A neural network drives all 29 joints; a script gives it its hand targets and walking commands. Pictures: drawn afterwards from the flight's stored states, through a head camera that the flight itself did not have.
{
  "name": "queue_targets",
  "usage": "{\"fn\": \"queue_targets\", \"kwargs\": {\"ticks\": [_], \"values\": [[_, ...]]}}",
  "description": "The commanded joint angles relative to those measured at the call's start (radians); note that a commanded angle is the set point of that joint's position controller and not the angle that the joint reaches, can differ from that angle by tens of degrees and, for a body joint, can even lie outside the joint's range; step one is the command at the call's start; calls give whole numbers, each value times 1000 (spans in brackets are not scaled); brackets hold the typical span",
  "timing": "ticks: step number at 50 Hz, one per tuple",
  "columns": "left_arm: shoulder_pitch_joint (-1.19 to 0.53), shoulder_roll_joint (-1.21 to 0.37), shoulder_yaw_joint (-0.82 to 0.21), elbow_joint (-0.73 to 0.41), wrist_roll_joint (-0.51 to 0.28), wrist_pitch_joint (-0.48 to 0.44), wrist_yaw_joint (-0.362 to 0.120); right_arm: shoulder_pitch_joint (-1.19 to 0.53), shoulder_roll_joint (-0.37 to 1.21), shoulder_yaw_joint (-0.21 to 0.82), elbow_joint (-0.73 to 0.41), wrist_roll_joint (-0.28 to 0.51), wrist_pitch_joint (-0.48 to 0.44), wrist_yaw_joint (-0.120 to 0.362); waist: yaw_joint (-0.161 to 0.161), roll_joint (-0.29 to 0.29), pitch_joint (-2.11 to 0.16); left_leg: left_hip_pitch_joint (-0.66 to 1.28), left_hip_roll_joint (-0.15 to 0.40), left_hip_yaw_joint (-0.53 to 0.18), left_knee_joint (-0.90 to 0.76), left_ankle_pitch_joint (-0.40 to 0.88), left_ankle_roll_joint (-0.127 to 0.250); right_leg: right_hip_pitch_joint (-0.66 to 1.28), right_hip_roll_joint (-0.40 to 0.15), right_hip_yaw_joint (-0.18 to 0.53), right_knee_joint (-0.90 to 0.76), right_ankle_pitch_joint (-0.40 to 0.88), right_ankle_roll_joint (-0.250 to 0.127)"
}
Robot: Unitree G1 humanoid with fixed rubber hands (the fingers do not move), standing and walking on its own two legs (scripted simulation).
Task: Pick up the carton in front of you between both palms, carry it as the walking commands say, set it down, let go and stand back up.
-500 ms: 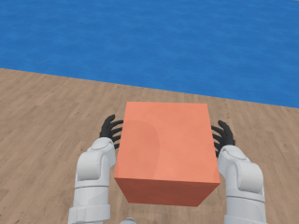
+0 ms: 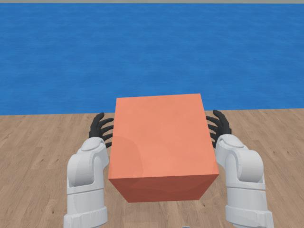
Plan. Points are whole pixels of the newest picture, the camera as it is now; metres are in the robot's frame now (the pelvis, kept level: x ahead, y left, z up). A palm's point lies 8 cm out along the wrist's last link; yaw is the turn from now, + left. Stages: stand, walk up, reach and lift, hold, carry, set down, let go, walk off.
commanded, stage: carry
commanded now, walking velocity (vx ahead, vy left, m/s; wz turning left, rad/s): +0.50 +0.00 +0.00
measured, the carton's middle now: (160, 153) +0.33 -0.02 +0.04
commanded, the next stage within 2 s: none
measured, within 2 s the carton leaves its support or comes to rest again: neither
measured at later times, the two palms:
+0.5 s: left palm (99, 99) +0.57 +0.18 +0.03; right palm (179, 91) +0.60 -0.12 +0.03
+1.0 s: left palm (107, 61) +0.87 +0.19 +0.01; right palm (169, 58) +0.86 -0.11 +0.03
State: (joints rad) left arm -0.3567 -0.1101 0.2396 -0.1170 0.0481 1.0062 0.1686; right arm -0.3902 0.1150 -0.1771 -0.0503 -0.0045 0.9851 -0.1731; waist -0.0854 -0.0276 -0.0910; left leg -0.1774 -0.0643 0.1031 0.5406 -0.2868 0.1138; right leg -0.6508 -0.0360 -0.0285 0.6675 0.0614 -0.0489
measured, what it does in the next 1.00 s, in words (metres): goes down: right foot 0.05 m lower, then left foot 0.03 m lower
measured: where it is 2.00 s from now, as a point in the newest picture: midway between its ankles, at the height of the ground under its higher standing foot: (141, 136)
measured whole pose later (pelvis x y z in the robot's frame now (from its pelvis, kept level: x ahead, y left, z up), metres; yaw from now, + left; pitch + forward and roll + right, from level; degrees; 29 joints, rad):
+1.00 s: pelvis +0.55 +0.04 -0.09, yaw +1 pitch +5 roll +0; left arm -0.34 -0.11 0.23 -0.17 0.05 1.00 0.16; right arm -0.38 0.12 -0.17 -0.09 -0.01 0.97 -0.17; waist -0.10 -0.04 -0.08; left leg -0.17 -0.05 0.07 0.57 -0.33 0.09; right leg -0.62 -0.02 -0.05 0.57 0.11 -0.05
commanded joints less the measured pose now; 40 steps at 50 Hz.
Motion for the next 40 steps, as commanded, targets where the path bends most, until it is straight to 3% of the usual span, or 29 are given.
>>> {"fn": "queue_targets", "kwargs": {"ticks": [1, 3, 4, 5, 6, 7, 8, 9, 10, 12, 13, 15, 19, 20, 21, 22, 26, 27, 29, 30, 31, 32, 33, 34, 35, 36, 38, 39, 40], "values": [[-488, -663, -569, -8, -119, 3, -7, -538, 700, 593, -102, 203, -1, 35, -15, 132, -188, 184, 203, -175, -37, 566, 54, 23, 52, -67, -142, 129, -28], [-511, -622, -549, -42, -98, 8, -7, -502, 728, 597, -51, 177, 13, 35, 7, 132, -186, 176, 204, -168, 47, 572, 28, 129, 36, -54, -212, 177, -52], [-466, -621, -517, 39, -86, 16, -4, -542, 718, 594, -59, 185, 16, 30, 21, 89, -199, 192, 178, -147, 114, 700, 20, 181, 105, -128, -217, 120, -50], [-458, -628, -523, 26, -94, 12, -11, -573, 721, 605, -79, 174, 11, 27, 83, 104, -269, 166, 199, -135, 247, 673, -1, 353, 36, -40, -249, 153, -79], [-453, -614, -512, 46, -101, 13, -11, -540, 705, 588, -30, 162, 20, 25, 136, 33, -318, 82, 151, -86, 429, 475, -38, 512, -8, -11, -272, 155, -30], [-435, -593, -482, 71, -70, 14, -9, -569, 706, 602, -27, 156, 26, 12, 106, -125, -380, -155, 99, -46, 608, 14, -44, 757, -148, 123, -69, 374, -10], [-455, -601, -516, 59, -76, 15, -6, -506, 736, 575, -32, 174, 23, 20, 123, -272, -443, -421, -44, -80, 853, -317, -99, 886, -359, 557, -148, 172, -242], [-454, -660, -545, 61, -116, 9, -5, -554, 744, 585, -80, 190, 20, 24, 152, -211, -442, -569, -9, -135, 897, -338, -72, 889, -369, 709, -231, -170, -322], [-533, -696, -556, 52, -129, 1, -18, -563, 755, 551, -37, 131, 17, 22, 184, -92, -363, -646, 12, -140, 918, -324, -58, 836, -336, 683, -270, -291, -328], [-595, -763, -612, -10, -174, -26, -38, -583, 794, 552, -45, 133, -5, 26, 144, 11, -302, -612, 73, -147, 793, -226, -44, 646, -280, 521, -246, -182, -261], [-645, -839, -662, 20, -207, -29, -52, -562, 790, 514, -52, 102, -16, 27, 126, 31, -317, -536, 99, -159, 731, -204, -41, 546, -284, 499, -266, -266, -258], [-687, -845, -688, 6, -239, -58, -73, -566, 830, 543, -37, 96, -39, 30, 124, -99, -309, -466, 102, -143, 570, -140, -53, 474, -217, 404, -292, -307, -209], [-631, -832, -719, -41, -262, -82, -84, -466, 813, 544, -53, 71, -76, 29, 146, -35, -309, -442, 100, -90, 350, 39, -71, 506, -194, 244, -260, 26, -205], [-541, -825, -706, 15, -232, -84, -86, -521, 783, 583, -104, 80, -78, 30, 140, -68, -322, -409, 109, -77, 313, 95, -72, 513, -197, 215, -246, 42, -202], [-550, -848, -711, -4, -263, -85, -84, -504, 774, 566, -116, 88, -80, 27, 176, -4, -302, -413, 94, -69, 244, 128, -77, 554, -187, 230, -232, 128, -198], [-563, -807, -715, -60, -244, -92, -76, -508, 800, 587, -104, 121, -83, 31, 162, -69, -307, -437, 101, -78, 208, 177, -71, 598, -167, 183, -196, 184, -188], [-496, -705, -702, -43, -214, -69, -43, -441, 697, 576, -120, 99, -60, 17, 195, -105, -259, -429, 41, -17, 15, 233, -58, 681, -116, 119, -108, 307, -139], [-429, -714, -674, 8, -205, -57, -39, -455, 642, 569, -164, 100, -52, 15, 189, -74, -267, -337, 35, -17, -89, 301, -54, 654, -105, 117, -60, 220, -116], [-431, -688, -673, 15, -203, -39, -31, -377, 592, 509, -112, 65, -32, 5, 115, -14, -331, -1, 44, 25, -112, 367, -33, 489, -62, 40, 114, 132, -62], [-473, -677, -671, -40, -206, -36, -29, -389, 612, 524, -118, 81, -25, 3, 61, 92, -389, 222, 213, -164, -41, 493, -11, 279, -37, 18, 329, -110, -24], [-517, -673, -681, -87, -213, -20, -23, -345, 589, 487, -83, 65, -16, -1, 49, 274, -431, 405, 433, -551, -48, 676, 104, 26, 96, -14, 506, -532, 19], [-532, -671, -654, -71, -215, -5, -22, -391, 559, 486, -114, 78, -6, -12, 45, 321, -417, 422, 439, -660, -85, 416, 184, -109, 92, 24, 606, -685, 11], [-526, -683, -652, -37, -222, 4, -17, -406, 577, 476, -122, 75, 2, -13, 23, 269, -377, 432, 433, -665, -92, 373, 193, -199, 71, 45, 650, -675, 2], [-541, -689, -646, -61, -223, -2, -13, -446, 633, 531, -122, 119, 0, -6, 17, 124, -332, 333, 425, -649, -100, 357, 193, -211, 29, 50, 633, -649, 7], [-535, -712, -637, -33, -199, 4, -13, -461, 641, 515, -128, 120, 3, 8, 52, 89, -327, 269, 391, -566, -119, 303, 163, -167, 0, 67, 565, -569, 2], [-548, -730, -617, -31, -178, -2, -14, -543, 684, 563, -162, 158, -5, 19, 44, 127, -284, 194, 348, -500, -125, 319, 137, -136, -3, 58, 514, -516, 8], [-521, -748, -601, -18, -149, -6, -20, -595, 727, 607, -185, 194, -12, 43, 53, 91, -292, 121, 357, -450, -145, 437, 114, -73, -22, 43, 446, -434, 16], [-551, -751, -617, -27, -156, -12, -19, -594, 739, 606, -183, 206, -17, 49, 68, 147, -311, 165, 324, -391, -136, 479, 77, -94, -19, 47, 407, -383, 17], [-498, -757, -606, 8, -126, -14, -16, -631, 750, 627, -186, 220, -19, 54, 40, 168, -317, 189, 290, -321, -132, 494, 93, -109, -8, 22, 364, -355, 27]]}}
